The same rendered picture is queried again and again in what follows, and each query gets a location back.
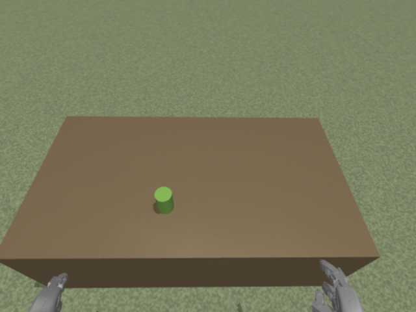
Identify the right robot hand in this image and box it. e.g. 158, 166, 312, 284
312, 259, 364, 312

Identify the can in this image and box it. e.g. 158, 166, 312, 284
155, 187, 174, 214

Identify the left robot hand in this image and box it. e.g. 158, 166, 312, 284
29, 273, 68, 312

